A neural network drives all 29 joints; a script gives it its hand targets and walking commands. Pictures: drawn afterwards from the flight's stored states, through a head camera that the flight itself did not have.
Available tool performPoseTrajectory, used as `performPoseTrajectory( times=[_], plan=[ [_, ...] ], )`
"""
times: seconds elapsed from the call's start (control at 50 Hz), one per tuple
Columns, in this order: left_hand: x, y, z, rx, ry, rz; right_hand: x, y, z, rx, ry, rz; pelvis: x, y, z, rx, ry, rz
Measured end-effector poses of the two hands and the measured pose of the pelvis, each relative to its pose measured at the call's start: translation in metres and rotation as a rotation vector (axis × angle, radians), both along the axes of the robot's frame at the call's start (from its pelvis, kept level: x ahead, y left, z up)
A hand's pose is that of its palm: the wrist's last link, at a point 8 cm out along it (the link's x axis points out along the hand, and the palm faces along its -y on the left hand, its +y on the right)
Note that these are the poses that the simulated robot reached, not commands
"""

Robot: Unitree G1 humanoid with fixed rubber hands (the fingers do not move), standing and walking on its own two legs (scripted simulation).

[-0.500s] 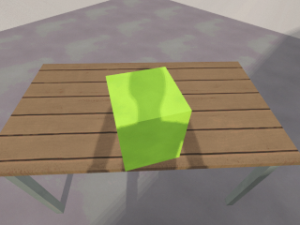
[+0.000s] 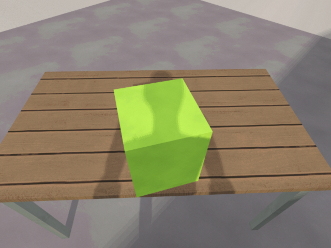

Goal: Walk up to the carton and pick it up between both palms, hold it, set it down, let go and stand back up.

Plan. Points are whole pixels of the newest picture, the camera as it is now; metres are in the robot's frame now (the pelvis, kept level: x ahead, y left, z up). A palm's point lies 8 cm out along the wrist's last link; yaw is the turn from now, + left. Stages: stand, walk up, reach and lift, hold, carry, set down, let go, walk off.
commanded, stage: stand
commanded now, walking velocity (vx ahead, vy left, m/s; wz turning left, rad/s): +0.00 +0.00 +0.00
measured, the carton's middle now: (159, 138) +0.42 +0.04 +0.00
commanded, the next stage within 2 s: none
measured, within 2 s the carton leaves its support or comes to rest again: neither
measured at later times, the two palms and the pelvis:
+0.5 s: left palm out of the picture +0.03 +0.24 -0.13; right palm out of the picture +0.04 -0.24 -0.13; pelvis +0.01 +0.00 +0.00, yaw +0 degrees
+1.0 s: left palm out of the picture +0.02 +0.24 -0.14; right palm out of the picture +0.03 -0.24 -0.14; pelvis +0.01 +0.00 +0.00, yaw +1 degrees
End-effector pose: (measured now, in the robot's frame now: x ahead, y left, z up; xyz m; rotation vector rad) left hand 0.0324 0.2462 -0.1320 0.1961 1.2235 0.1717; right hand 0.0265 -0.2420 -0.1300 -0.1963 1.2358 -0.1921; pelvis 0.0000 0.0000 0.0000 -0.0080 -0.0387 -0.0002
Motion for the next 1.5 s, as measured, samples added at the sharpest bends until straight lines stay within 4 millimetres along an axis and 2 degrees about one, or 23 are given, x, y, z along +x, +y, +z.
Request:
performPoseTrajectory(
  times=[0.34, 1.28, 1.5],
  plan=[
    [0.001, -0.003, -0.001, -0.002, 0.033, 0.015, 0.011, 0.002, -0.001, 0.003, 0.018, 0.004, 0.01, 0.0, 0.001, 0.003, 0.0, 0.004],
    [-0.02, -0.014, -0.005, -0.018, 0.104, 0.053, 0.002, 0.007, -0.007, 0.019, 0.083, 0.005, 0.014, -0.003, 0.003, 0.005, -0.001, 0.018],
    [-0.021, -0.014, -0.004, -0.006, 0.102, 0.043, 0.008, 0.006, -0.009, 0.024, 0.063, 0.018, 0.014, -0.004, 0.002, 0.012, -0.008, 0.02]
  ],
)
